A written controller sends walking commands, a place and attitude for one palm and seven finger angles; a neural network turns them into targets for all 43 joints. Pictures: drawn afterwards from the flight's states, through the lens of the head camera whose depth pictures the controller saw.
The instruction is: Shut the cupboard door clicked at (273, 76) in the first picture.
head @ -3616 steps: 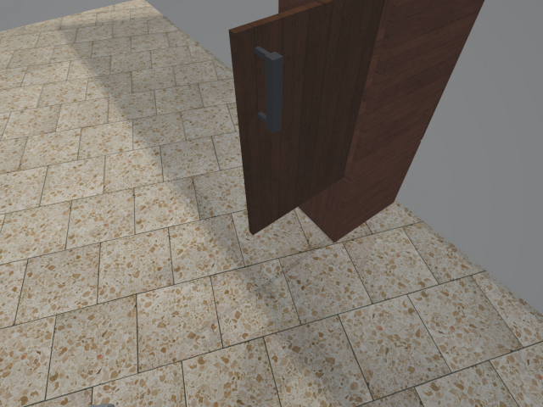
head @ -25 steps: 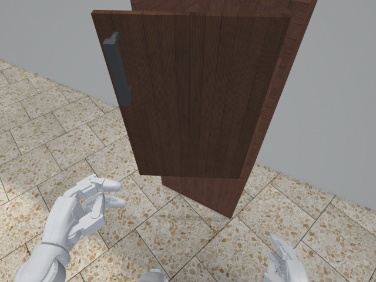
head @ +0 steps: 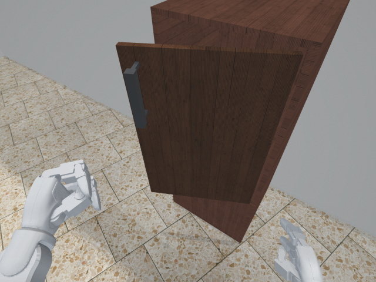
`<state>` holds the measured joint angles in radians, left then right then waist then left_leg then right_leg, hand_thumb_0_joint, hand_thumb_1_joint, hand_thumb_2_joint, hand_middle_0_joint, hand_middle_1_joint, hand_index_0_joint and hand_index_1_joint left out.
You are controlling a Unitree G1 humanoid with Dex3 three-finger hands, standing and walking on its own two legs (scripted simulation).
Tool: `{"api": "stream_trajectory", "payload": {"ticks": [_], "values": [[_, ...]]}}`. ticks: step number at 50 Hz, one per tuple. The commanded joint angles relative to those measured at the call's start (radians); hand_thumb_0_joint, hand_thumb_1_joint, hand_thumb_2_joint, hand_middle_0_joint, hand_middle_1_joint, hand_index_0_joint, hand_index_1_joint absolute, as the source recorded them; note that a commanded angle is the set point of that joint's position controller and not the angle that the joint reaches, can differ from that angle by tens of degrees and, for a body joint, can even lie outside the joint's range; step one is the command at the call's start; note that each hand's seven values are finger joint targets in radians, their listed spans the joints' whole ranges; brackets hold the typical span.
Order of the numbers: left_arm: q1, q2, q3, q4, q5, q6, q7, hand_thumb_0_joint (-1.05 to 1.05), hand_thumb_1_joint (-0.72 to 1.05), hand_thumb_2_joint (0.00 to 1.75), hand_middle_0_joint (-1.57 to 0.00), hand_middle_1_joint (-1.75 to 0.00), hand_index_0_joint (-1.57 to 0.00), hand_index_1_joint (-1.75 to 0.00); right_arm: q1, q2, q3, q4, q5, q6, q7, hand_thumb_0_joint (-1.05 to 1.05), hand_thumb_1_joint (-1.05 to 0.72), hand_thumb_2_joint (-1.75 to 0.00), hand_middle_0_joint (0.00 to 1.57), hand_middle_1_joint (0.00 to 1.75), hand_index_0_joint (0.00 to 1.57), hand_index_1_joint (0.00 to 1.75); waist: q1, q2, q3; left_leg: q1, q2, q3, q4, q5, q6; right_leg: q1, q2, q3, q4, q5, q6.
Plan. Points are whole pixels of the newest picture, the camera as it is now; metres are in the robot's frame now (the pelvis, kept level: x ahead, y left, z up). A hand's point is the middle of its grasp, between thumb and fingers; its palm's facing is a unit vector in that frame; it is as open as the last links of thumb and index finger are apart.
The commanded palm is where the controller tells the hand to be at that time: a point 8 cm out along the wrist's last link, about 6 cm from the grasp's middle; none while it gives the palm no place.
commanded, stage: raise the hand and make a fist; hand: left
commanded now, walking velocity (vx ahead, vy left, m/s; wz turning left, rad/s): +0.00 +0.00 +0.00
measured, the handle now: (139, 96) +0.48 +0.18 +0.16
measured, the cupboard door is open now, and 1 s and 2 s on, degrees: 26 26 26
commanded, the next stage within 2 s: bring the fist close to the handle in 0.64 s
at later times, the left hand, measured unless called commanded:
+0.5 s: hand (96, 190) +0.23 +0.19 +0.15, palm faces -0.03 -1.00 -0.03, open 3.1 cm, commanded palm +0.20 +0.23 +0.17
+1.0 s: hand (100, 169) +0.25 +0.18 +0.17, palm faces -0.01 -1.00 -0.04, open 3.1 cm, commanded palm +0.23 +0.22 +0.17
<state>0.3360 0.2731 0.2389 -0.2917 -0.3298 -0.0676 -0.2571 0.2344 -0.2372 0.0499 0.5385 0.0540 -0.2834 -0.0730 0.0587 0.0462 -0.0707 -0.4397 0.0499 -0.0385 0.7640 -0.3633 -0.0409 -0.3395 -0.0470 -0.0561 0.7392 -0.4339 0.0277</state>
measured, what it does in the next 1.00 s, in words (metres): stands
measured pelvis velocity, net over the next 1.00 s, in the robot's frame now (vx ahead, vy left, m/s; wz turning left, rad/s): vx -0.02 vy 0.01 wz -0.01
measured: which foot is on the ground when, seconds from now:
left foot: down 0.00-1.00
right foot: down 0.00-1.00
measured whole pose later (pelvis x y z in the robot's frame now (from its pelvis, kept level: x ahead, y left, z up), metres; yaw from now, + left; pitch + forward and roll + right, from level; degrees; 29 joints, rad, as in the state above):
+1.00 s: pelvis -0.02 +0.01 +0.02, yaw +0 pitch -3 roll +0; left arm 0.05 0.25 0.19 -0.16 -0.26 0.09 -0.21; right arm 0.22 -0.23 0.08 0.63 0.06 -0.27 -0.09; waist 0.05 0.04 0.00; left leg -0.29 0.04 -0.02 0.60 -0.27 -0.03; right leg -0.20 -0.06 -0.04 0.59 -0.34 0.04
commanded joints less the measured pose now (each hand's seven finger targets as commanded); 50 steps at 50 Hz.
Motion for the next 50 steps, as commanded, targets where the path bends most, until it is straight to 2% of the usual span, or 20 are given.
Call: {"api": "stream_trajectory", "payload": {"ticks": [1, 9, 12, 15, 18, 19, 20, 24, 27, 29, 30, 33, 34, 36, 39, 43, 44, 45, 48, 50], "values": [[-0.152, 0.123, 0.024, -0.157, -0.014, 0.022, -0.051, 0.0, 0.9, 0.9, -1.3, -1.5, -1.3, -1.5, -0.066, -0.116, -0.044, -0.139, 0.007, -0.04, -0.018, 0.0, -0.9, -0.9, 0.2, 0.3, 0.2, 0.3, -0.024, -0.036, -0.067, 0.142, -0.061, 0.046, -0.131, 0.253, 0.062, 0.003, 0.054, -0.012, -0.141, 0.403, -0.013], [-0.307, 0.233, 0.155, -0.244, -0.029, 0.049, -0.027, 0.0, 0.9, 0.9, -1.3, -1.5, -1.3, -1.5, -0.114, -0.105, -0.03, -0.13, 0.002, -0.029, -0.03, 0.0, -0.9, -0.9, 0.2, 0.3, 0.2, 0.3, 0.003, -0.035, -0.153, 0.226, -0.068, 0.048, -0.164, 0.305, 0.065, 0.093, 0.048, -0.001, -0.182, 0.443, -0.014], [-0.331, 0.188, 0.131, -0.204, -0.04, 0.061, -0.029, 0.0, 0.9, 0.9, -1.3, -1.5, -1.3, -1.5, -0.13, -0.097, -0.025, -0.119, 0.007, -0.034, -0.025, 0.0, -0.9, -0.9, 0.2, 0.3, 0.2, 0.3, 0.003, -0.008, -0.124, 0.241, -0.07, 0.052, -0.188, 0.298, 0.06, 0.094, 0.047, -0.008, -0.196, 0.444, -0.014], [-0.253, 0.13, 0.081, -0.101, -0.039, 0.118, -0.052, 0.0, 0.9, 0.9, -1.3, -1.5, -1.3, -1.5, -0.133, -0.102, -0.027, -0.113, 0.016, -0.027, -0.022, 0.0, -0.9, -0.9, 0.2, 0.3, 0.2, 0.3, 0.002, -0.054, -0.061, 0.215, -0.068, 0.061, -0.201, 0.262, 0.062, 0.076, 0.041, 0.0, -0.224, 0.408, -0.007], [-0.246, 0.134, 0.075, -0.101, -0.033, 0.17, -0.062, 0.0, 0.9, 0.9, -1.3, -1.5, -1.3, -1.5, -0.139, -0.109, -0.029, -0.124, 0.018, -0.015, -0.021, 0.0, -0.9, -0.9, 0.2, 0.3, 0.2, 0.3, 0.007, -0.05, -0.028, 0.208, -0.069, 0.06, -0.22, 0.232, 0.061, 0.066, 0.043, -0.004, -0.24, 0.351, -0.01], [-0.226, 0.168, 0.103, -0.095, -0.03, 0.178, -0.057, 0.0, 0.9, 0.9, -1.3, -1.5, -1.3, -1.5, -0.139, -0.118, -0.032, -0.123, 0.017, -0.014, -0.022, 0.0, -0.9, -0.9, 0.2, 0.3, 0.2, 0.3, 0.01, -0.094, -0.03, 0.203, -0.066, 0.059, -0.212, 0.237, 0.064, 0.074, 0.038, 0.011, -0.251, 0.357, -0.005], [-0.244, 0.139, 0.078, -0.127, -0.023, 0.18, -0.056, 0.0, 0.9, 0.9, -1.3, -1.5, -1.3, -1.5, -0.147, -0.109, -0.031, -0.133, 0.018, -0.011, -0.022, 0.0, -0.9, -0.9, 0.2, 0.3, 0.2, 0.3, 0.006, -0.089, -0.039, 0.21, -0.068, 0.063, -0.215, 0.23, 0.067, 0.067, 0.039, 0.005, -0.251, 0.336, -0.004], [-0.318, 0.232, 0.151, -0.255, -0.005, 0.113, -0.002, 0.0, 0.9, 0.9, -1.3, -1.5, -1.3, -1.5, -0.146, -0.111, -0.033, -0.133, 0.004, -0.018, -0.024, 0.0, -0.9, -0.9, 0.2, 0.3, 0.2, 0.3, 0.007, -0.037, -0.092, 0.253, -0.063, 0.06, -0.225, 0.244, 0.063, 0.085, 0.048, -0.001, -0.243, 0.316, -0.013], [-0.324, 0.175, 0.121, -0.262, 0.001, 0.057, 0.022, 0.0, 0.9, 0.9, -1.3, -1.5, -1.3, -1.5, -0.137, -0.098, -0.03, -0.122, 0.001, -0.031, -0.022, 0.0, -0.9, -0.9, 0.2, 0.3, 0.2, 0.3, -0.003, 0.005, -0.101, 0.272, -0.065, 0.059, -0.236, 0.236, 0.057, 0.079, 0.056, -0.019, -0.235, 0.3, -0.018], [-0.311, 0.196, 0.126, -0.22, 0.007, 0.045, 0.024, 0.0, 0.9, 0.9, -1.3, -1.5, -1.3, -1.5, -0.127, -0.11, -0.032, -0.1, 0.001, -0.035, -0.02, 0.0, -0.9, -0.9, 0.2, 0.3, 0.2, 0.3, -0.006, 0.011, -0.07, 0.259, -0.061, 0.059, -0.237, 0.216, 0.056, 0.077, 0.057, -0.014, -0.248, 0.279, -0.02], [-0.312, 0.15, 0.087, -0.21, 0.007, 0.049, 0.016, 0.0, 0.9, 0.9, -1.3, -1.5, -1.3, -1.5, -0.135, -0.101, -0.03, -0.103, 0.005, -0.038, -0.02, 0.0, -0.9, -0.9, 0.2, 0.3, 0.2, 0.3, -0.01, 0.032, -0.055, 0.26, -0.063, 0.06, -0.245, 0.207, 0.058, 0.068, 0.055, -0.016, -0.25, 0.271, -0.02], [-0.288, 0.133, 0.06, -0.144, 0.003, 0.094, -0.01, 0.0, 0.9, 0.9, -1.3, -1.5, -1.3, -1.5, -0.134, -0.11, -0.029, -0.099, 0.01, -0.037, -0.025, 0.0, -0.9, -0.9, 0.2, 0.3, 0.2, 0.3, -0.007, 0.035, -0.012, 0.243, -0.063, 0.058, -0.258, 0.163, 0.055, 0.05, 0.057, -0.02, -0.264, 0.231, -0.018], [-0.269, 0.157, 0.069, -0.12, 0.006, 0.11, -0.015, 0.0, 0.9, 0.9, -1.3, -1.5, -1.3, -1.5, -0.13, -0.121, -0.032, -0.092, 0.011, -0.036, -0.026, 0.0, -0.9, -0.9, 0.2, 0.3, 0.2, 0.3, -0.011, -0.03, 0.004, 0.229, -0.058, 0.055, -0.256, 0.153, 0.059, 0.053, 0.054, -0.01, -0.28, 0.213, -0.016], [-0.285, 0.133, 0.05, -0.132, 0.003, 0.141, -0.029, 0.0, 0.9, 0.9, -1.3, -1.5, -1.3, -1.5, -0.141, -0.118, -0.029, -0.104, 0.015, -0.033, -0.029, 0.0, -0.9, -0.9, 0.2, 0.3, 0.2, 0.3, -0.01, -0.026, 0.006, 0.231, -0.059, 0.053, -0.266, 0.137, 0.061, 0.043, 0.056, -0.016, -0.282, 0.189, -0.014], [-0.394, 0.161, 0.055, -0.168, 0.007, 0.142, -0.012, 0.0, 0.9, 0.9, -1.3, -1.5, -1.3, -1.5, -0.149, -0.122, -0.026, -0.101, 0.011, -0.037, -0.035, 0.0, -0.9, -0.9, 0.2, 0.3, 0.2, 0.3, -0.019, -0.046, -0.013, 0.243, -0.058, 0.044, -0.267, 0.122, 0.063, 0.045, 0.057, -0.014, -0.284, 0.157, -0.012], [-0.524, 0.125, 0.031, -0.169, 0.022, 0.096, 0.028, 0.0, 0.9, 0.9, -1.3, -1.5, -1.3, -1.5, -0.145, -0.111, -0.024, -0.087, 0.004, -0.049, -0.038, 0.0, -0.9, -0.9, 0.2, 0.3, 0.2, 0.3, -0.031, 0.0, -0.057, 0.283, -0.06, 0.033, -0.271, 0.136, 0.058, 0.038, 0.063, -0.029, -0.263, 0.173, -0.017], [-0.539, 0.177, 0.062, -0.144, 0.033, 0.083, 0.043, 0.0, 0.9, 0.9, -1.3, -1.5, -1.3, -1.5, -0.134, -0.119, -0.028, -0.07, 0.001, -0.05, -0.038, 0.0, -0.9, -0.9, 0.2, 0.3, 0.2, 0.3, -0.033, -0.022, -0.066, 0.283, -0.055, 0.034, -0.266, 0.136, 0.06, 0.042, 0.062, -0.02, -0.268, 0.168, -0.017], [-0.55, 0.125, 0.02, -0.143, 0.042, 0.077, 0.045, 0.0, 0.9, 0.9, -1.3, -1.5, -1.3, -1.5, -0.141, -0.11, -0.025, -0.075, 0.001, -0.05, -0.035, 0.0, -0.9, -0.9, 0.2, 0.3, 0.2, 0.3, -0.031, 0.007, -0.071, 0.284, -0.056, 0.034, -0.275, 0.137, 0.058, 0.045, 0.061, -0.027, -0.259, 0.169, -0.021], [-0.554, 0.099, -0.012, -0.081, 0.058, 0.083, 0.052, 0.0, 0.9, 0.9, -1.3, -1.5, -1.3, -1.5, -0.136, -0.108, -0.024, -0.066, 0.001, -0.047, -0.029, 0.0, -0.9, -0.9, 0.2, 0.3, 0.2, 0.3, -0.025, 0.049, -0.074, 0.288, -0.056, 0.035, -0.282, 0.151, 0.051, 0.054, 0.059, -0.032, -0.252, 0.2, -0.028], [-0.544, 0.089, -0.027, -0.032, 0.067, 0.109, 0.051, 0.0, 0.9, 0.9, -1.3, -1.5, -1.3, -1.5, -0.139, -0.109, -0.025, -0.065, 0.003, -0.038, -0.026, 0.0, -0.9, -0.9, 0.2, 0.3, 0.2, 0.3, -0.025, 0.002, -0.069, 0.274, -0.054, 0.04, -0.281, 0.169, 0.056, 0.063, 0.055, -0.028, -0.259, 0.223, -0.025]]}}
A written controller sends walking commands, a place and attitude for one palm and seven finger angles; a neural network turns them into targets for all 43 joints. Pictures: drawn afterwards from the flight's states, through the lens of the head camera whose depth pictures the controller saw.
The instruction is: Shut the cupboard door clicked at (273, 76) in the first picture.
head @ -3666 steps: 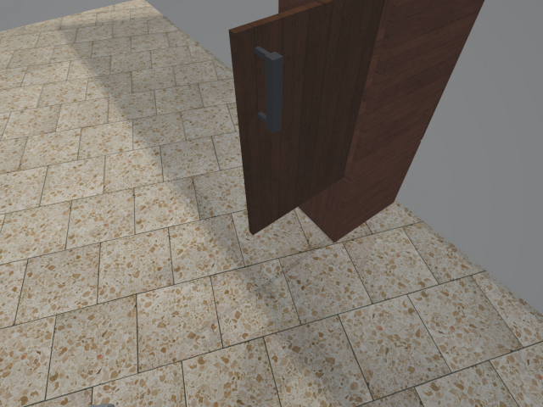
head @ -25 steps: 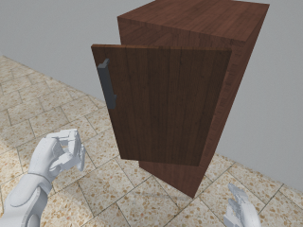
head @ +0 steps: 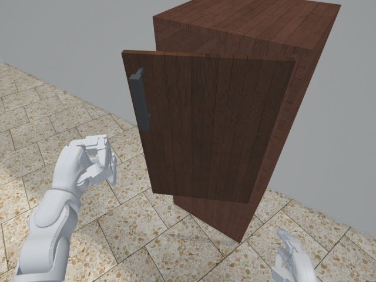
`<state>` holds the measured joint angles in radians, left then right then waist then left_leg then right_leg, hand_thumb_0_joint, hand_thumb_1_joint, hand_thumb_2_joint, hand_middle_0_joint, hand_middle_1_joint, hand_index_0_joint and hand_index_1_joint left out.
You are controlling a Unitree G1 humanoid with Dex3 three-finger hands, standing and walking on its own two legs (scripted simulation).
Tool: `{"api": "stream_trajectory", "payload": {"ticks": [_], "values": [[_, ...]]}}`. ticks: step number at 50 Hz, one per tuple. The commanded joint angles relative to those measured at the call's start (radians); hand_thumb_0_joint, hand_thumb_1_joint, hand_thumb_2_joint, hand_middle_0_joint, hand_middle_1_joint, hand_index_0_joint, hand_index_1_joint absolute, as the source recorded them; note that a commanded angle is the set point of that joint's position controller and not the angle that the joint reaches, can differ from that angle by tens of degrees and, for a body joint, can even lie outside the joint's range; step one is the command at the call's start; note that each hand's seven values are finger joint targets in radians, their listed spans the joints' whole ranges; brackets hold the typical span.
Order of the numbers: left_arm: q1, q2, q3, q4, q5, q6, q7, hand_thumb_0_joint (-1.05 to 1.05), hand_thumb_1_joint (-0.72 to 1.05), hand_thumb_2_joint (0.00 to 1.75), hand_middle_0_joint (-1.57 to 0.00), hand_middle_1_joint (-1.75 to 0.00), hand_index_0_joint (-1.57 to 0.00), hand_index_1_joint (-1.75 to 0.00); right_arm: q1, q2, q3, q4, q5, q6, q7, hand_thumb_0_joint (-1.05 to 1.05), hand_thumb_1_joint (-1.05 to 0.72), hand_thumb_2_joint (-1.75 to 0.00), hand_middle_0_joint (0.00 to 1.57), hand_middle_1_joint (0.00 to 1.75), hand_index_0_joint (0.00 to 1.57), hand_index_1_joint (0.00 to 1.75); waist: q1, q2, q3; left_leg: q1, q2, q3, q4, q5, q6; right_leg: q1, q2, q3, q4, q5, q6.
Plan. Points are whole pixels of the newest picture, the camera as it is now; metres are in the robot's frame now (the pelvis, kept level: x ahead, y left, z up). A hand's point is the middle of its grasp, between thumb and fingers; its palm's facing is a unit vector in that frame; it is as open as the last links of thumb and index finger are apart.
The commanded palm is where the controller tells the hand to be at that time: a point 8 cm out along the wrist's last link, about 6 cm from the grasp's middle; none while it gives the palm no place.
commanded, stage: bring the fist close to the handle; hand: left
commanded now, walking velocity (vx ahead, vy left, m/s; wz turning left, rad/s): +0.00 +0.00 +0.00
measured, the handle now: (142, 100) +0.49 +0.17 +0.15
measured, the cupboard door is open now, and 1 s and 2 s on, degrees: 26 26 17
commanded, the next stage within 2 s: push the door shut along its arc in 1.14 s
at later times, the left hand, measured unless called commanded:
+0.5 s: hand (136, 140) +0.35 +0.15 +0.15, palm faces -0.03 -1.00 -0.03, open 3.1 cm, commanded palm +0.33 +0.20 +0.15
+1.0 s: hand (145, 123) +0.40 +0.14 +0.15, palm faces -0.01 -1.00 -0.02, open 3.1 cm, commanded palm +0.37 +0.19 +0.15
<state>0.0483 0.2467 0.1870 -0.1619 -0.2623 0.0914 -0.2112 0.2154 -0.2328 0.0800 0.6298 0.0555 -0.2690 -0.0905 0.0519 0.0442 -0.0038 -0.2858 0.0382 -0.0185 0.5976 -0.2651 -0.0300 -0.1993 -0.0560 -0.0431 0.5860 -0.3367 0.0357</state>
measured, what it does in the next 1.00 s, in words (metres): stands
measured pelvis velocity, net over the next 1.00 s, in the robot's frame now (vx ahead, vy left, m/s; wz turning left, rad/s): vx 0.02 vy -0.01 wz -0.04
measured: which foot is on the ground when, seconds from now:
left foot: down 0.00-1.00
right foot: down 0.00-1.00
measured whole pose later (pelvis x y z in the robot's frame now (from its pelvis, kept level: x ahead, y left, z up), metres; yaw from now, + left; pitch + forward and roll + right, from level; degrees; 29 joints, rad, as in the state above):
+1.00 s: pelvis +0.02 -0.01 +0.00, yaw -2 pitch +1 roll +0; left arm -0.37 0.23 0.21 0.31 -0.19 0.07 -0.13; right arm 0.22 -0.25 0.04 0.64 0.05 -0.10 -0.07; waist 0.00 0.04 -0.03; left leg -0.30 0.05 0.02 0.58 -0.29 -0.04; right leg -0.25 -0.05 -0.01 0.59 -0.36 0.03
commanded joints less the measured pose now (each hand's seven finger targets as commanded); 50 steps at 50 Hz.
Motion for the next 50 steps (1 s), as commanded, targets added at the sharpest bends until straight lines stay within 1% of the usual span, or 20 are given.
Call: {"api": "stream_trajectory", "payload": {"ticks": [1, 5, 9, 13, 14, 17, 19, 23, 24, 27, 29, 30, 33, 34, 36, 43, 44, 45, 49, 50], "values": [[-0.254, 0.133, 0.045, -0.133, -0.001, -0.034, 0.005, 0.0, 0.9, 0.9, -1.3, -1.5, -1.3, -1.5, -0.118, -0.116, -0.057, -0.157, 0.002, -0.047, -0.008, 0.0, -0.9, -0.9, 0.2, 0.3, 0.2, 0.3, -0.013, -0.019, -0.137, 0.118, -0.042, 0.022, -0.114, 0.074, 0.045, -0.076, 0.064, -0.041, -0.108, 0.133, -0.031], [-0.313, 0.154, 0.072, -0.083, 0.0, 0.007, 0.017, 0.0, 0.9, 0.9, -1.3, -1.5, -1.3, -1.5, -0.139, -0.117, -0.055, -0.166, 0.004, -0.02, -0.008, 0.0, -0.9, -0.9, 0.2, 0.3, 0.2, 0.3, -0.007, -0.051, -0.122, 0.102, -0.043, 0.03, -0.121, 0.068, 0.046, -0.073, 0.061, -0.035, -0.121, 0.119, -0.03], [-0.429, 0.2, 0.11, -0.113, 0.005, -0.024, 0.046, 0.0, 0.9, 0.9, -1.3, -1.5, -1.3, -1.5, -0.138, -0.12, -0.06, -0.162, -0.006, -0.012, -0.006, 0.0, -0.9, -0.9, 0.2, 0.3, 0.2, 0.3, -0.013, -0.047, -0.189, 0.14, -0.042, 0.036, -0.103, 0.125, 0.047, -0.045, 0.061, -0.027, -0.108, 0.178, -0.032], [-0.477, 0.143, 0.06, -0.094, 0.011, -0.066, 0.042, 0.0, 0.9, 0.9, -1.3, -1.5, -1.3, -1.5, -0.128, -0.113, -0.062, -0.155, -0.007, -0.011, 0.001, 0.0, -0.9, -0.9, 0.2, 0.3, 0.2, 0.3, -0.026, 0.004, -0.228, 0.172, -0.047, 0.045, -0.087, 0.192, 0.043, -0.038, 0.064, -0.03, -0.083, 0.279, -0.036], [-0.474, 0.175, 0.074, -0.067, 0.019, -0.068, 0.043, 0.0, 0.9, 0.9, -1.3, -1.5, -1.3, -1.5, -0.119, -0.122, -0.07, -0.147, -0.005, -0.008, 0.001, 0.0, -0.9, -0.9, 0.2, 0.3, 0.2, 0.3, -0.032, -0.025, -0.227, 0.168, -0.041, 0.048, -0.079, 0.187, 0.046, -0.041, 0.063, -0.025, -0.09, 0.275, -0.032], [-0.514, 0.126, 0.029, 0.017, 0.02, -0.046, 0.029, 0.0, 0.9, 0.9, -1.3, -1.5, -1.3, -1.5, -0.117, -0.123, -0.071, -0.138, 0.0, 0.003, 0.0, 0.0, -0.9, -0.9, 0.2, 0.3, 0.2, 0.3, -0.041, -0.036, -0.173, 0.148, -0.046, 0.049, -0.083, 0.168, 0.046, -0.07, 0.063, -0.027, -0.094, 0.276, -0.03], [-0.496, 0.178, 0.073, 0.076, 0.021, -0.023, 0.028, 0.0, 0.9, 0.9, -1.3, -1.5, -1.3, -1.5, -0.111, -0.136, -0.075, -0.132, 0.0, 0.016, -0.002, 0.0, -0.9, -0.9, 0.2, 0.3, 0.2, 0.3, -0.031, -0.084, -0.171, 0.129, -0.047, 0.053, -0.077, 0.163, 0.05, -0.059, 0.059, -0.018, -0.102, 0.275, -0.028], [-0.583, 0.195, 0.104, 0.074, 0.02, -0.007, 0.032, 0.0, 0.9, 0.9, -1.3, -1.5, -1.3, -1.5, -0.125, -0.13, -0.075, -0.15, -0.002, 0.043, -0.001, 0.0, -0.9, -0.9, 0.2, 0.3, 0.2, 0.3, -0.022, -0.059, -0.235, 0.14, -0.055, 0.058, -0.072, 0.211, 0.049, -0.026, 0.053, -0.015, -0.081, 0.341, -0.03], [-0.588, 0.247, 0.141, 0.062, 0.025, -0.018, 0.04, 0.0, 0.9, 0.9, -1.3, -1.5, -1.3, -1.5, -0.121, -0.136, -0.079, -0.149, -0.005, 0.047, 0.0, 0.0, -0.9, -0.9, 0.2, 0.3, 0.2, 0.3, -0.018, -0.072, -0.259, 0.144, -0.051, 0.058, -0.065, 0.228, 0.051, -0.005, 0.051, -0.008, -0.079, 0.358, -0.029], [-0.676, 0.189, 0.094, 0.046, 0.025, -0.052, 0.045, 0.0, 0.9, 0.9, -1.3, -1.5, -1.3, -1.5, -0.125, -0.122, -0.077, -0.152, -0.005, 0.054, 0.003, 0.0, -0.9, -0.9, 0.2, 0.3, 0.2, 0.3, -0.036, -0.031, -0.278, 0.169, -0.054, 0.065, -0.056, 0.269, 0.048, -0.009, 0.054, -0.013, -0.063, 0.416, -0.031], [-0.68, 0.208, 0.101, 0.066, 0.031, -0.077, 0.048, 0.0, 0.9, 0.9, -1.3, -1.5, -1.3, -1.5, -0.112, -0.128, -0.082, -0.145, -0.006, 0.052, 0.007, 0.0, -0.9, -0.9, 0.2, 0.3, 0.2, 0.3, -0.039, -0.045, -0.281, 0.174, -0.047, 0.062, -0.047, 0.283, 0.05, -0.01, 0.056, -0.011, -0.061, 0.43, -0.032], [-0.673, 0.165, 0.068, 0.074, 0.03, -0.083, 0.044, 0.0, 0.9, 0.9, -1.3, -1.5, -1.3, -1.5, -0.114, -0.124, -0.083, -0.146, -0.006, 0.054, 0.008, 0.0, -0.9, -0.9, 0.2, 0.3, 0.2, 0.3, -0.041, -0.03, -0.28, 0.177, -0.05, 0.064, -0.048, 0.287, 0.05, -0.012, 0.056, -0.014, -0.056, 0.44, -0.033], [-0.706, 0.156, 0.054, 0.187, 0.032, -0.064, 0.036, 0.0, 0.9, 0.9, -1.3, -1.5, -1.3, -1.5, -0.098, -0.133, -0.083, -0.127, -0.001, 0.069, 0.006, 0.0, -0.9, -0.9, 0.2, 0.3, 0.2, 0.3, -0.054, -0.056, -0.226, 0.148, -0.051, 0.06, -0.052, 0.238, 0.047, -0.054, 0.06, -0.018, -0.067, 0.397, -0.032], [-0.699, 0.199, 0.084, 0.226, 0.036, -0.055, 0.036, 0.0, 0.9, 0.9, -1.3, -1.5, -1.3, -1.5, -0.093, -0.143, -0.087, -0.12, -0.001, 0.077, 0.004, 0.0, -0.9, -0.9, 0.2, 0.3, 0.2, 0.3, -0.051, -0.087, -0.218, 0.136, -0.049, 0.06, -0.049, 0.224, 0.051, -0.053, 0.058, -0.011, -0.075, 0.382, -0.03], [-0.773, 0.153, 0.038, 0.254, 0.041, -0.032, 0.035, 0.0, 0.9, 0.9, -1.3, -1.5, -1.3, -1.5, -0.099, -0.138, -0.085, -0.124, 0.005, 0.092, 0.002, 0.0, -0.9, -0.9, 0.2, 0.3, 0.2, 0.3, -0.067, -0.078, -0.206, 0.131, -0.052, 0.061, -0.055, 0.208, 0.05, -0.075, 0.056, -0.014, -0.077, 0.36, -0.029], [-0.796, 0.188, 0.092, 0.198, 0.045, -0.071, 0.076, 0.0, 0.9, 0.9, -1.3, -1.5, -1.3, -1.5, -0.101, -0.132, -0.087, -0.15, -0.006, 0.105, 0.009, 0.0, -0.9, -0.9, 0.2, 0.3, 0.2, 0.3, -0.033, -0.054, -0.343, 0.168, -0.052, 0.059, -0.048, 0.283, 0.047, -0.002, 0.056, -0.015, -0.047, 0.428, -0.038], [-0.784, 0.24, 0.132, 0.216, 0.051, -0.084, 0.085, 0.0, 0.9, 0.9, -1.3, -1.5, -1.3, -1.5, -0.093, -0.139, -0.09, -0.14, -0.009, 0.109, 0.008, 0.0, -0.9, -0.9, 0.2, 0.3, 0.2, 0.3, -0.033, -0.087, -0.339, 0.163, -0.045, 0.06, -0.046, 0.284, 0.05, 0.005, 0.057, -0.012, -0.051, 0.427, -0.036], [-0.802, 0.195, 0.09, 0.211, 0.054, -0.093, 0.084, 0.0, 0.9, 0.9, -1.3, -1.5, -1.3, -1.5, -0.1, -0.13, -0.086, -0.145, -0.008, 0.111, 0.011, 0.0, -0.9, -0.9, 0.2, 0.3, 0.2, 0.3, -0.039, -0.059, -0.324, 0.158, -0.046, 0.062, -0.052, 0.281, 0.049, -0.003, 0.055, -0.012, -0.048, 0.426, -0.036], [-0.782, 0.201, 0.092, 0.249, 0.065, -0.103, 0.09, 0.0, 0.9, 0.9, -1.3, -1.5, -1.3, -1.5, -0.092, -0.136, -0.09, -0.138, -0.005, 0.117, 0.014, 0.0, -0.9, -0.9, 0.2, 0.3, 0.2, 0.3, -0.038, -0.054, -0.286, 0.15, -0.041, 0.063, -0.055, 0.253, 0.047, -0.025, 0.061, -0.013, -0.058, 0.383, -0.039], [-0.791, 0.151, 0.046, 0.248, 0.066, -0.097, 0.085, 0.0, 0.9, 0.9, -1.3, -1.5, -1.3, -1.5, -0.099, -0.129, -0.088, -0.143, -0.002, 0.117, 0.017, 0.0, -0.9, -0.9, 0.2, 0.3, 0.2, 0.3, -0.046, -0.019, -0.267, 0.147, -0.043, 0.065, -0.06, 0.246, 0.046, -0.039, 0.06, -0.015, -0.059, 0.378, -0.039]]}}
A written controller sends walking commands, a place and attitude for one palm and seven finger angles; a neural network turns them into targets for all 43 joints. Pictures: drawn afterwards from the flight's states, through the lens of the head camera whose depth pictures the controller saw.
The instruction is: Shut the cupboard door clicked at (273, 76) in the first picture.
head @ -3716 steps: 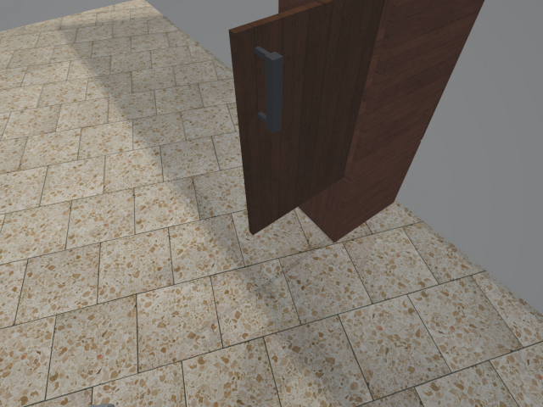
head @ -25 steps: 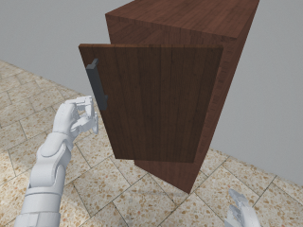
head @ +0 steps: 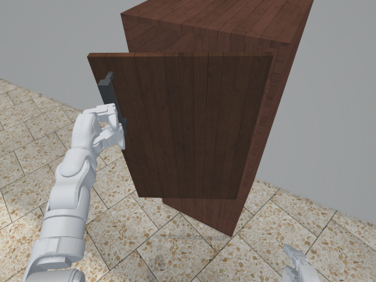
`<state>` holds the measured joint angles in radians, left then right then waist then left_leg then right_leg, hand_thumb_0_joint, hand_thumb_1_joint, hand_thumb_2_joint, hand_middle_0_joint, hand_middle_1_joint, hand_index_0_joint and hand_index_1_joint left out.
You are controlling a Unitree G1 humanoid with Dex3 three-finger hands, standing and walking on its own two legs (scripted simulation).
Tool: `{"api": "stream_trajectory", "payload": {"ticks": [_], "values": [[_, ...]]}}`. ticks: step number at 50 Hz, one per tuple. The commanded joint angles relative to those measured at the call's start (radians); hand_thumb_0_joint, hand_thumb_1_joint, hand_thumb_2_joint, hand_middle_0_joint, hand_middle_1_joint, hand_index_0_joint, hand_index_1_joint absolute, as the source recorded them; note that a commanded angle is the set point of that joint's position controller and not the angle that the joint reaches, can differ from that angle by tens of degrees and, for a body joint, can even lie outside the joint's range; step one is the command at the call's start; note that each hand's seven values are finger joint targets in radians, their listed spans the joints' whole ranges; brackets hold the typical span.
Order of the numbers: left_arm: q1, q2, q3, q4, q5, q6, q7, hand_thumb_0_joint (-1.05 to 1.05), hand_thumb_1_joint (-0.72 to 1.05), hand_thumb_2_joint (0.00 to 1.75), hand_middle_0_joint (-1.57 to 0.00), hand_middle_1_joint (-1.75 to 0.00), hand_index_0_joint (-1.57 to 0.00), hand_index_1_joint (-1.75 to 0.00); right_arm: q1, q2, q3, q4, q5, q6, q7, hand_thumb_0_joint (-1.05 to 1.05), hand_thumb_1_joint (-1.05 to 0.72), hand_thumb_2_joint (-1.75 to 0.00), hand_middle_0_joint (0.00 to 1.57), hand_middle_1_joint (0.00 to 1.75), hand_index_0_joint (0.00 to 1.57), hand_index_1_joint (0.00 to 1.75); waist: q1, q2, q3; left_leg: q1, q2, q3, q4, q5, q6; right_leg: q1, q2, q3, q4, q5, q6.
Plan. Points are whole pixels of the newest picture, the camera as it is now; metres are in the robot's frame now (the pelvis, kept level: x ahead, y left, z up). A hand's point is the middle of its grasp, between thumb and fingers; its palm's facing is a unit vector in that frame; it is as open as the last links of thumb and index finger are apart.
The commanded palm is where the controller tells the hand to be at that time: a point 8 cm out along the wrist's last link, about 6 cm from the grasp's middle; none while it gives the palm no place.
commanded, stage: bring the fist close to the handle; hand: left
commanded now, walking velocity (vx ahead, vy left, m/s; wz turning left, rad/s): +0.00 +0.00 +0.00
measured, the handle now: (116, 105) +0.47 +0.20 +0.15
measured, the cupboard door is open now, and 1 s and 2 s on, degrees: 26 17 6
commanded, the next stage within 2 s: push the door shut along its arc in 0.14 s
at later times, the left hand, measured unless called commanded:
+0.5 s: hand (124, 124) +0.39 +0.16 +0.15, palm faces -0.03 -1.00 -0.03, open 3.1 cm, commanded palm +0.37 +0.21 +0.15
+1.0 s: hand (130, 109) +0.44 +0.16 +0.15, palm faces -0.16 -0.99 -0.02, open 3.1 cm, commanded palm +0.44 +0.20 +0.15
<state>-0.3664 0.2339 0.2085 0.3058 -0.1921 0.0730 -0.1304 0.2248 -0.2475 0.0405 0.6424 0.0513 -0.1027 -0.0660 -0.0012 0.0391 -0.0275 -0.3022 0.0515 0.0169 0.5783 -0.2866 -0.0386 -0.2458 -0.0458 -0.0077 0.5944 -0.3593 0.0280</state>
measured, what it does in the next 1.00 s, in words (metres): stands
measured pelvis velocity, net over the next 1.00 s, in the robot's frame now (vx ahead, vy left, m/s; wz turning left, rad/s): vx -0.02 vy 0.01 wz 0.02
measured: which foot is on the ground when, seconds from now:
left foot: down 0.00-1.00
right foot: down 0.00-1.00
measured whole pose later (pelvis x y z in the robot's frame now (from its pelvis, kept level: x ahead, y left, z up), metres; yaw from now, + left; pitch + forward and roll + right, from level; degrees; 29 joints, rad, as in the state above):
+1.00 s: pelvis -0.02 +0.01 -0.01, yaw +1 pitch +6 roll -1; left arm -0.87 0.39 0.22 0.98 -0.19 -0.12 -0.33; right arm 0.31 -0.29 0.03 0.70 0.05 -0.11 -0.07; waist -0.08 0.03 -0.02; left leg -0.49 0.05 -0.01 0.68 -0.29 -0.03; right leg -0.41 -0.05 -0.02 0.67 -0.36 0.04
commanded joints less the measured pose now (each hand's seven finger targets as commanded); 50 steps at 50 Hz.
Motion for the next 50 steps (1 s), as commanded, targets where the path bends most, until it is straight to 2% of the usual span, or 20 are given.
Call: {"api": "stream_trajectory", "payload": {"ticks": [1, 3, 4, 8, 11, 13, 14, 18, 19, 21, 23, 24, 27, 29, 33, 35, 37, 38, 45, 50], "values": [[-0.382, 0.161, 0.026, -0.2, -0.006, -0.07, 0.004, 0.0, 0.9, 0.9, -1.3, -1.5, -1.3, -1.5, -0.102, -0.116, -0.049, -0.152, 0.003, -0.048, -0.008, 0.0, -0.9, -0.9, 0.2, 0.3, 0.2, 0.3, 0.005, -0.032, -0.236, 0.162, -0.057, 0.027, -0.04, 0.263, 0.055, -0.001, 0.052, -0.053, -0.069, 0.4, -0.031], [-0.39, 0.152, 0.015, -0.194, -0.008, -0.056, -0.003, 0.0, 0.9, 0.9, -1.3, -1.5, -1.3, -1.5, -0.098, -0.12, -0.051, -0.15, 0.005, -0.043, -0.01, 0.0, -0.9, -0.9, 0.2, 0.3, 0.2, 0.3, 0.001, -0.031, -0.234, 0.163, -0.056, 0.022, -0.044, 0.248, 0.053, -0.01, 0.056, -0.055, -0.073, 0.379, -0.033], [-0.369, 0.172, 0.034, -0.187, -0.011, -0.052, -0.003, 0.0, 0.9, 0.9, -1.3, -1.5, -1.3, -1.5, -0.096, -0.125, -0.053, -0.152, 0.003, -0.043, -0.011, 0.0, -0.9, -0.9, 0.2, 0.3, 0.2, 0.3, 0.006, -0.062, -0.245, 0.161, -0.056, 0.024, -0.042, 0.249, 0.057, 0.006, 0.055, -0.054, -0.078, 0.38, -0.03], [-0.412, 0.148, 0.015, -0.23, -0.015, -0.051, 0.001, 0.0, 0.9, 0.9, -1.3, -1.5, -1.3, -1.5, -0.102, -0.118, -0.05, -0.157, 0.004, -0.043, -0.013, 0.0, -0.9, -0.9, 0.2, 0.3, 0.2, 0.3, 0.0, -0.038, -0.262, 0.177, -0.057, 0.02, -0.045, 0.249, 0.054, -0.002, 0.056, -0.058, -0.074, 0.373, -0.032], [-0.432, 0.201, 0.058, -0.229, -0.011, -0.068, 0.017, 0.0, 0.9, 0.9, -1.3, -1.5, -1.3, -1.5, -0.103, -0.12, -0.05, -0.149, 0.001, -0.042, -0.018, 0.0, -0.9, -0.9, 0.2, 0.3, 0.2, 0.3, -0.002, -0.05, -0.256, 0.172, -0.054, 0.021, -0.046, 0.23, 0.056, -0.003, 0.056, -0.052, -0.082, 0.349, -0.031], [-0.454, 0.166, 0.02, -0.239, -0.006, -0.078, 0.016, 0.0, 0.9, 0.9, -1.3, -1.5, -1.3, -1.5, -0.103, -0.115, -0.047, -0.15, 0.001, -0.045, -0.015, 0.0, -0.9, -0.9, 0.2, 0.3, 0.2, 0.3, -0.007, -0.018, -0.255, 0.18, -0.056, 0.017, -0.047, 0.225, 0.054, -0.013, 0.057, -0.054, -0.078, 0.339, -0.034], [-0.461, 0.206, 0.043, -0.209, 0.0, -0.081, 0.019, 0.0, 0.9, 0.9, -1.3, -1.5, -1.3, -1.5, -0.095, -0.124, -0.048, -0.141, -0.003, -0.042, -0.018, 0.0, -0.9, -0.9, 0.2, 0.3, 0.2, 0.3, -0.012, -0.055, -0.247, 0.172, -0.053, 0.016, -0.047, 0.217, 0.058, -0.011, 0.056, -0.052, -0.084, 0.328, -0.031], [-0.584, 0.19, 0.0, -0.105, 0.001, -0.075, -0.013, 0.0, 0.9, 0.9, -1.3, -1.5, -1.3, -1.5, -0.085, -0.127, -0.044, -0.121, 0.004, -0.032, -0.027, 0.0, -0.9, -0.9, 0.2, 0.3, 0.2, 0.3, -0.043, -0.025, -0.208, 0.161, -0.056, 0.011, -0.048, 0.165, 0.056, -0.065, 0.058, -0.048, -0.093, 0.279, -0.031], [-0.602, 0.242, 0.035, -0.06, 0.003, -0.076, -0.016, 0.0, 0.9, 0.9, -1.3, -1.5, -1.3, -1.5, -0.075, -0.137, -0.046, -0.109, 0.002, -0.026, -0.032, 0.0, -0.9, -0.9, 0.2, 0.3, 0.2, 0.3, -0.047, -0.049, -0.2, 0.15, -0.055, 0.009, -0.047, 0.151, 0.058, -0.061, 0.056, -0.043, -0.102, 0.259, -0.032], [-0.642, 0.204, 0.003, -0.017, -0.003, -0.073, -0.036, 0.0, 0.9, 0.9, -1.3, -1.5, -1.3, -1.5, -0.079, -0.131, -0.043, -0.117, 0.007, -0.025, -0.033, 0.0, -0.9, -0.9, 0.2, 0.3, 0.2, 0.3, -0.051, -0.03, -0.211, 0.15, -0.059, 0.007, -0.044, 0.145, 0.057, -0.076, 0.055, -0.044, -0.098, 0.251, -0.033], [-0.679, 0.211, 0.007, 0.015, -0.007, -0.086, -0.052, 0.0, 0.9, 0.9, -1.3, -1.5, -1.3, -1.5, -0.065, -0.134, -0.046, -0.113, 0.004, -0.027, -0.032, 0.0, -0.9, -0.9, 0.2, 0.3, 0.2, 0.3, -0.047, -0.006, -0.257, 0.162, -0.06, 0.003, -0.039, 0.171, 0.054, -0.064, 0.055, -0.045, -0.085, 0.278, -0.039], [-0.655, 0.244, 0.037, 0.048, -0.008, -0.091, -0.055, 0.0, 0.9, 0.9, -1.3, -1.5, -1.3, -1.5, -0.051, -0.141, -0.048, -0.111, 0.001, -0.025, -0.031, 0.0, -0.9, -0.9, 0.2, 0.3, 0.2, 0.3, -0.038, -0.017, -0.283, 0.159, -0.059, 0.003, -0.034, 0.183, 0.054, -0.044, 0.055, -0.046, -0.081, 0.286, -0.04], [-0.699, 0.219, 0.02, 0.089, -0.013, -0.119, -0.075, 0.0, 0.9, 0.9, -1.3, -1.5, -1.3, -1.5, -0.033, -0.139, -0.051, -0.113, 0.001, -0.028, -0.024, 0.0, -0.9, -0.9, 0.2, 0.3, 0.2, 0.3, -0.05, -0.044, -0.315, 0.16, -0.06, 0.001, -0.02, 0.231, 0.055, -0.042, 0.055, -0.05, -0.059, 0.353, -0.039], [-0.708, 0.267, 0.056, 0.133, -0.015, -0.143, -0.088, 0.0, 0.9, 0.9, -1.3, -1.5, -1.3, -1.5, -0.013, -0.15, -0.057, -0.103, -0.001, -0.028, -0.024, 0.0, -0.9, -0.9, 0.2, 0.3, 0.2, 0.3, -0.053, -0.071, -0.313, 0.145, -0.059, 0.005, -0.011, 0.233, 0.06, -0.037, 0.056, -0.046, -0.06, 0.363, -0.036], [-0.801, 0.225, -0.001, 0.177, -0.014, -0.18, -0.123, 0.0, 0.9, 0.9, -1.3, -1.5, -1.3, -1.5, 0.004, -0.15, -0.06, -0.098, 0.003, -0.032, -0.019, 0.0, -0.9, -0.9, 0.2, 0.3, 0.2, 0.3, -0.075, -0.044, -0.293, 0.14, -0.06, 0.001, -0.002, 0.22, 0.061, -0.085, 0.059, -0.046, -0.05, 0.353, -0.038], [-0.849, 0.259, 0.013, 0.212, -0.015, -0.194, -0.134, 0.0, 0.9, 0.9, -1.3, -1.5, -1.3, -1.5, 0.019, -0.159, -0.063, -0.087, 0.002, -0.03, -0.021, 0.0, -0.9, -0.9, 0.2, 0.3, 0.2, 0.3, -0.084, -0.034, -0.289, 0.128, -0.061, -0.002, 0.002, 0.198, 0.062, -0.098, 0.058, -0.043, -0.05, 0.329, -0.037], [-0.901, 0.257, 0.002, 0.249, -0.015, -0.206, -0.149, 0.0, 0.9, 0.9, -1.3, -1.5, -1.3, -1.5, 0.033, -0.163, -0.065, -0.078, 0.003, -0.032, -0.021, 0.0, -0.9, -0.9, 0.2, 0.3, 0.2, 0.3, -0.098, -0.04, -0.29, 0.125, -0.059, -0.005, 0.005, 0.181, 0.062, -0.119, 0.06, -0.043, -0.048, 0.309, -0.038], [-0.914, 0.241, -0.011, 0.265, -0.017, -0.21, -0.157, 0.0, 0.9, 0.9, -1.3, -1.5, -1.3, -1.5, 0.036, -0.162, -0.065, -0.077, 0.002, -0.035, -0.02, 0.0, -0.9, -0.9, 0.2, 0.3, 0.2, 0.3, -0.096, -0.011, -0.299, 0.129, -0.062, -0.006, 0.01, 0.187, 0.061, -0.127, 0.06, -0.043, -0.042, 0.312, -0.041], [-1.037, 0.331, 0.037, 0.412, -0.017, -0.256, -0.202, 0.0, 0.9, 0.9, -1.3, -1.5, -1.3, -1.5, 0.092, -0.183, -0.07, -0.045, -0.004, -0.04, -0.022, 0.0, -0.9, -0.9, 0.2, 0.3, 0.2, 0.3, -0.123, -0.048, -0.336, 0.094, -0.059, -0.013, 0.033, 0.166, 0.066, -0.156, 0.059, -0.037, -0.023, 0.295, -0.037], [-1.103, 0.304, 0.001, 0.475, -0.01, -0.287, -0.229, 0.0, 0.9, 0.9, -1.3, -1.5, -1.3, -1.5, 0.119, -0.187, -0.073, -0.033, -0.007, -0.051, -0.017, 0.0, -0.9, -0.9, 0.2, 0.3, 0.2, 0.3, -0.143, 0.028, -0.353, 0.106, -0.055, -0.023, 0.054, 0.165, 0.059, -0.221, 0.061, -0.039, -0.003, 0.274, -0.041]]}}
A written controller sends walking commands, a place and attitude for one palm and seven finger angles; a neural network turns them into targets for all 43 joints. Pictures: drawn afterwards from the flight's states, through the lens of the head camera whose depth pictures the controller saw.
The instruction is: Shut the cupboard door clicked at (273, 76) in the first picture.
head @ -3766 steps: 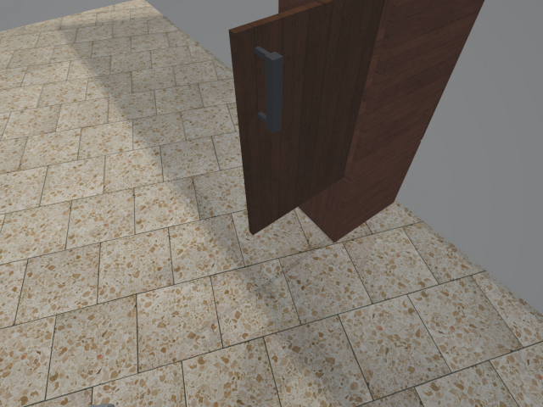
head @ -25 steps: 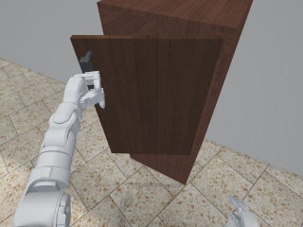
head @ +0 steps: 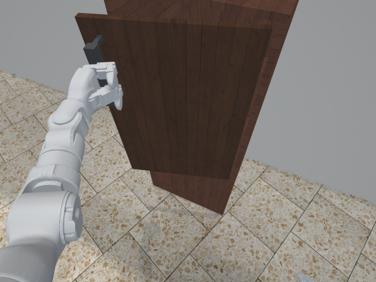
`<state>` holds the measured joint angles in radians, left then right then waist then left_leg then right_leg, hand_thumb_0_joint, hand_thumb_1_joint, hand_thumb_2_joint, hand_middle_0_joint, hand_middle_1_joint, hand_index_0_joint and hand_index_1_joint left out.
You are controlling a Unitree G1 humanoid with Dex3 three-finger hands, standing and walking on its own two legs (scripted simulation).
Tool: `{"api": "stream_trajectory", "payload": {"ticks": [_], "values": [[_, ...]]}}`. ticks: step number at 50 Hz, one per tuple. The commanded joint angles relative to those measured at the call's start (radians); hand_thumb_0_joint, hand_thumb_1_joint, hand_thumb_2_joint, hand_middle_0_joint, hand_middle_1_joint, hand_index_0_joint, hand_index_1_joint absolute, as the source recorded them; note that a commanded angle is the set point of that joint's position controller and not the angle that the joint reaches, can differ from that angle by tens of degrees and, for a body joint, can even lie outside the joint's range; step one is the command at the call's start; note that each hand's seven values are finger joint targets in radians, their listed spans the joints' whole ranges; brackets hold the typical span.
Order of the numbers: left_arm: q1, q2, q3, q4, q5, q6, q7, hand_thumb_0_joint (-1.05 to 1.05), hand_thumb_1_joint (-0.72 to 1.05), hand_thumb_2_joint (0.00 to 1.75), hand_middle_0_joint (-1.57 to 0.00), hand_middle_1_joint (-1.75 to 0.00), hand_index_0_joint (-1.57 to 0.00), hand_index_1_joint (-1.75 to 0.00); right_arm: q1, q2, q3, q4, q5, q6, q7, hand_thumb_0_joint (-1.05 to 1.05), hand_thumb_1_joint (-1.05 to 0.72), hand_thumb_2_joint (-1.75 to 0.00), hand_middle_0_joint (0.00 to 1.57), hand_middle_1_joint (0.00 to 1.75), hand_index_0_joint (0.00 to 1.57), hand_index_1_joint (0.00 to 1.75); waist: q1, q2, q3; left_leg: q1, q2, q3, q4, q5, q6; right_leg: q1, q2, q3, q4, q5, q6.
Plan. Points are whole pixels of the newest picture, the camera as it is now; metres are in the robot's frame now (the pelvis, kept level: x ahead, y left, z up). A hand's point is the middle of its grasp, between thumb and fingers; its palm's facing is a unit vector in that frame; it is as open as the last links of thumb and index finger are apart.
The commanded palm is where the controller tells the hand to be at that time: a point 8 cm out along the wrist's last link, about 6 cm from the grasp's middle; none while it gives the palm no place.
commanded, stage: push the door shut along its arc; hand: left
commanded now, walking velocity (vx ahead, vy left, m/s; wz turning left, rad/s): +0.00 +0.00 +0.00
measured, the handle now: (105, 72) +0.54 +0.18 +0.16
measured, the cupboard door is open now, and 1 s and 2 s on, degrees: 17 6 0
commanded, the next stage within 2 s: pull the fist back off the door in 1.12 s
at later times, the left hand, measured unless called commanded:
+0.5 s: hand (151, 71) +0.52 +0.07 +0.17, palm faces -0.32 -0.95 +0.00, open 3.0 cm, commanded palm +0.53 +0.14 +0.16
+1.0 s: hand (153, 64) +0.55 +0.07 +0.17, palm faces -0.41 -0.91 +0.00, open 3.1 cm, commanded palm +0.58 +0.10 +0.16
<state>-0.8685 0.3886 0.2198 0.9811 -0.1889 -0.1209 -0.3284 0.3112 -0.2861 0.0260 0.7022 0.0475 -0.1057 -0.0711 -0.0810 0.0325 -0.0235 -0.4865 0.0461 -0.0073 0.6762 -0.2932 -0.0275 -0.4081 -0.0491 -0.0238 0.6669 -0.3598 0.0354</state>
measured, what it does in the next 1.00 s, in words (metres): stands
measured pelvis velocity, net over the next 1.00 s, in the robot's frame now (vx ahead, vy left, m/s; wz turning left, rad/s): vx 0.00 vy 0.00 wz -0.02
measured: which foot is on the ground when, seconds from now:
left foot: down 0.00-1.00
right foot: down 0.00-1.00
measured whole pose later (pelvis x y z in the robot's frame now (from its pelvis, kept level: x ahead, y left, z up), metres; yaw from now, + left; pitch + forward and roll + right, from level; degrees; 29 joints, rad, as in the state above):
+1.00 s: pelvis +0.00 +0.00 -0.02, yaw -1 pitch +17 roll -2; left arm -1.34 0.54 0.22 1.35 -0.11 -0.15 -0.46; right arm 0.38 -0.31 0.00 0.74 0.00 -0.10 -0.06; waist -0.22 0.04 -0.04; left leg -0.78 0.07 -0.01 0.82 -0.34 -0.03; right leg -0.69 -0.02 -0.02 0.78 -0.38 0.04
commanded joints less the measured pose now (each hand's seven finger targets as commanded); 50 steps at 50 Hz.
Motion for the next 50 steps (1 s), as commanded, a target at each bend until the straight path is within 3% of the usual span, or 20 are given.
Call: {"api": "stream_trajectory", "payload": {"ticks": [1, 4, 7, 9, 10, 15, 18, 21, 23, 24, 29, 31, 34, 35, 37, 38, 41, 43, 46, 50], "values": [[-0.609, 0.159, -0.002, -0.182, -0.014, -0.094, -0.035, 0.0, 0.9, 0.9, -1.3, -1.5, -1.3, -1.5, 0.044, -0.152, -0.059, -0.091, -0.005, -0.049, -0.01, 0.0, -0.9, -0.9, 0.2, 0.3, 0.2, 0.3, -0.063, 0.021, -0.361, 0.281, -0.049, -0.001, -0.04, 0.167, 0.047, -0.063, 0.065, -0.024, -0.074, 0.27, -0.048], [-0.654, 0.172, 0.003, -0.14, -0.013, -0.103, -0.042, 0.0, 0.9, 0.9, -1.3, -1.5, -1.3, -1.5, 0.069, -0.161, -0.063, -0.079, -0.009, -0.05, -0.012, 0.0, -0.9, -0.9, 0.2, 0.3, 0.2, 0.3, -0.081, 0.0, -0.363, 0.267, -0.046, -0.006, -0.033, 0.165, 0.049, -0.084, 0.067, -0.028, -0.063, 0.258, -0.048], [-0.693, 0.144, -0.02, -0.123, -0.01, -0.102, -0.051, 0.0, 0.9, 0.9, -1.3, -1.5, -1.3, -1.5, 0.08, -0.16, -0.067, -0.075, -0.009, -0.055, -0.007, 0.0, -0.9, -0.9, 0.2, 0.3, 0.2, 0.3, -0.092, 0.029, -0.386, 0.285, -0.042, -0.009, -0.019, 0.178, 0.045, -0.122, 0.068, -0.026, -0.055, 0.263, -0.047], [-0.722, 0.159, -0.012, -0.094, -0.009, -0.104, -0.05, 0.0, 0.9, 0.9, -1.3, -1.5, -1.3, -1.5, 0.103, -0.166, -0.068, -0.063, -0.014, -0.054, -0.009, 0.0, -0.9, -0.9, 0.2, 0.3, 0.2, 0.3, -0.103, 0.0, -0.383, 0.266, -0.043, -0.011, -0.012, 0.184, 0.049, -0.128, 0.071, -0.03, -0.049, 0.262, -0.045], [-0.732, 0.202, 0.024, -0.083, -0.003, -0.104, -0.048, 0.0, 0.9, 0.9, -1.3, -1.5, -1.3, -1.5, 0.109, -0.172, -0.072, -0.06, -0.015, -0.053, -0.007, 0.0, -0.9, -0.9, 0.2, 0.3, 0.2, 0.3, -0.1, -0.003, -0.396, 0.26, -0.039, -0.016, -0.008, 0.186, 0.047, -0.132, 0.071, -0.025, -0.046, 0.268, -0.045], [-0.768, 0.227, 0.047, -0.049, 0.018, -0.114, -0.041, 0.0, 0.9, 0.9, -1.3, -1.5, -1.3, -1.5, 0.133, -0.171, -0.072, -0.062, -0.024, -0.049, 0.001, 0.0, -0.9, -0.9, 0.2, 0.3, 0.2, 0.3, -0.099, 0.033, -0.444, 0.259, -0.038, -0.02, 0.01, 0.223, 0.044, -0.147, 0.071, -0.025, -0.022, 0.286, -0.048], [-0.774, 0.276, 0.081, 0.019, 0.037, -0.109, -0.034, 0.0, 0.9, 0.9, -1.3, -1.5, -1.3, -1.5, 0.156, -0.176, -0.075, -0.056, -0.027, -0.04, 0.005, 0.0, -0.9, -0.9, 0.2, 0.3, 0.2, 0.3, -0.106, 0.007, -0.419, 0.204, -0.036, -0.013, 0.02, 0.199, 0.046, -0.158, 0.071, -0.021, -0.021, 0.28, -0.043], [-0.779, 0.33, 0.116, 0.067, 0.06, -0.11, -0.03, 0.0, 0.9, 0.9, -1.3, -1.5, -1.3, -1.5, 0.175, -0.182, -0.077, -0.06, -0.031, -0.026, 0.007, 0.0, -0.9, -0.9, 0.2, 0.3, 0.2, 0.3, -0.109, -0.025, -0.434, 0.16, -0.037, -0.009, 0.03, 0.199, 0.05, -0.148, 0.072, -0.016, -0.011, 0.296, -0.039], [-0.798, 0.352, 0.126, 0.076, 0.074, -0.112, -0.03, 0.0, 0.9, 0.9, -1.3, -1.5, -1.3, -1.5, 0.187, -0.184, -0.079, -0.063, -0.033, -0.02, 0.01, 0.0, -0.9, -0.9, 0.2, 0.3, 0.2, 0.3, -0.114, -0.015, -0.44, 0.147, -0.039, -0.002, 0.039, 0.203, 0.052, -0.148, 0.072, -0.011, -0.01, 0.311, -0.036], [-0.8, 0.38, 0.147, 0.064, 0.071, -0.122, -0.032, 0.0, 0.9, 0.9, -1.3, -1.5, -1.3, -1.5, 0.201, -0.185, -0.079, -0.065, -0.036, -0.016, 0.007, 0.0, -0.9, -0.9, 0.2, 0.3, 0.2, 0.3, -0.108, -0.014, -0.473, 0.153, -0.042, 0.001, 0.046, 0.238, 0.056, -0.12, 0.074, -0.013, 0.0, 0.344, -0.039], [-0.878, 0.356, 0.106, 0.074, 0.073, -0.12, -0.076, 0.0, 0.9, 0.9, -1.3, -1.5, -1.3, -1.5, 0.221, -0.185, -0.087, -0.056, -0.037, 0.001, 0.0, 0.0, -0.9, -0.9, 0.2, 0.3, 0.2, 0.3, -0.147, -0.013, -0.487, 0.15, -0.045, 0.01, 0.067, 0.246, 0.064, -0.134, 0.079, -0.004, -0.006, 0.381, -0.032], [-0.883, 0.393, 0.13, 0.073, 0.074, -0.114, -0.097, 0.0, 0.9, 0.9, -1.3, -1.5, -1.3, -1.5, 0.226, -0.193, -0.092, -0.053, -0.037, 0.004, -0.001, 0.0, -0.9, -0.9, 0.2, 0.3, 0.2, 0.3, -0.142, -0.008, -0.518, 0.161, -0.043, 0.004, 0.071, 0.258, 0.061, -0.129, 0.08, -0.003, -0.007, 0.397, -0.032], [-0.94, 0.332, 0.072, 0.077, 0.058, -0.107, -0.123, 0.0, 0.9, 0.9, -1.3, -1.5, -1.3, -1.5, 0.235, -0.186, -0.088, -0.04, -0.038, 0.005, -0.008, 0.0, -0.9, -0.9, 0.2, 0.3, 0.2, 0.3, -0.168, 0.015, -0.497, 0.169, -0.047, 0.007, 0.078, 0.266, 0.066, -0.155, 0.084, -0.009, -0.009, 0.398, -0.033], [-0.931, 0.369, 0.105, 0.091, 0.064, -0.104, -0.126, 0.0, 0.9, 0.9, -1.3, -1.5, -1.3, -1.5, 0.237, -0.194, -0.092, -0.035, -0.04, 0.005, -0.007, 0.0, -0.9, -0.9, 0.2, 0.3, 0.2, 0.3, -0.161, 0.02, -0.509, 0.183, -0.043, 0.001, 0.084, 0.263, 0.062, -0.171, 0.086, -0.007, -0.011, 0.387, -0.032], [-0.944, 0.356, 0.092, 0.092, 0.057, -0.1, -0.134, 0.0, 0.9, 0.9, -1.3, -1.5, -1.3, -1.5, 0.239, -0.195, -0.091, -0.031, -0.041, 0.005, -0.008, 0.0, -0.9, -0.9, 0.2, 0.3, 0.2, 0.3, -0.166, 0.036, -0.508, 0.193, -0.042, -0.004, 0.087, 0.267, 0.061, -0.191, 0.085, -0.009, -0.011, 0.375, -0.036], [-0.954, 0.321, 0.061, 0.091, 0.055, -0.095, -0.14, 0.0, 0.9, 0.9, -1.3, -1.5, -1.3, -1.5, 0.233, -0.191, -0.09, -0.03, -0.042, 0.002, -0.007, 0.0, -0.9, -0.9, 0.2, 0.3, 0.2, 0.3, -0.173, 0.05, -0.5, 0.191, -0.044, 0.001, 0.089, 0.263, 0.062, -0.202, 0.086, -0.01, -0.013, 0.372, -0.034], [-0.992, 0.328, 0.058, 0.127, 0.052, -0.089, -0.142, 0.0, 0.9, 0.9, -1.3, -1.5, -1.3, -1.5, 0.245, -0.196, -0.089, -0.009, -0.044, 0.002, -0.011, 0.0, -0.9, -0.9, 0.2, 0.3, 0.2, 0.3, -0.194, 0.029, -0.465, 0.176, -0.039, -0.007, 0.096, 0.254, 0.063, -0.237, 0.09, -0.017, -0.011, 0.351, -0.034], [-1.018, 0.29, 0.028, 0.142, 0.054, -0.085, -0.14, 0.0, 0.9, 0.9, -1.3, -1.5, -1.3, -1.5, 0.244, -0.196, -0.089, -0.002, -0.043, -0.001, -0.008, 0.0, -0.9, -0.9, 0.2, 0.3, 0.2, 0.3, -0.206, 0.053, -0.443, 0.175, -0.039, -0.009, 0.1, 0.225, 0.062, -0.279, 0.091, -0.02, -0.011, 0.309, -0.035], [-1.047, 0.269, 0.013, 0.144, 0.06, -0.09, -0.133, 0.0, 0.9, 0.9, -1.3, -1.5, -1.3, -1.5, 0.248, -0.197, -0.09, 0.009, -0.049, -0.007, -0.005, 0.0, -0.9, -0.9, 0.2, 0.3, 0.2, 0.3, -0.211, 0.095, -0.47, 0.213, -0.035, -0.019, 0.113, 0.254, 0.058, -0.325, 0.094, -0.029, 0.005, 0.296, -0.04], [-1.095, 0.259, 0.007, 0.148, 0.063, -0.095, -0.132, 0.0, 0.9, 0.9, -1.3, -1.5, -1.3, -1.5, 0.26, -0.201, -0.089, 0.019, -0.052, -0.016, -0.003, 0.0, -0.9, -0.9, 0.2, 0.3, 0.2, 0.3, -0.225, 0.096, -0.511, 0.235, -0.034, -0.026, 0.127, 0.268, 0.06, -0.356, 0.098, -0.032, 0.021, 0.289, -0.04]]}}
